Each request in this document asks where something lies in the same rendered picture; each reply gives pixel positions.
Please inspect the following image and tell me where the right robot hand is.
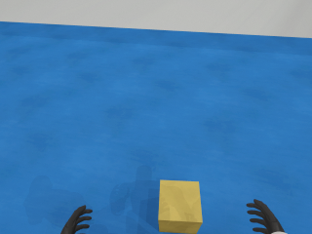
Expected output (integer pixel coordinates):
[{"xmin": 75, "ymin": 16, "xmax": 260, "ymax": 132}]
[{"xmin": 246, "ymin": 199, "xmax": 285, "ymax": 234}]

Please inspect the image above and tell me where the carton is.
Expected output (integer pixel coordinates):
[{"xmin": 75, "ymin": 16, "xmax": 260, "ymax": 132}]
[{"xmin": 158, "ymin": 179, "xmax": 203, "ymax": 234}]

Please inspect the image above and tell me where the left robot hand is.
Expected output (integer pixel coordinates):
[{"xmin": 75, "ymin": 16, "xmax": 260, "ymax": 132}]
[{"xmin": 60, "ymin": 205, "xmax": 93, "ymax": 234}]

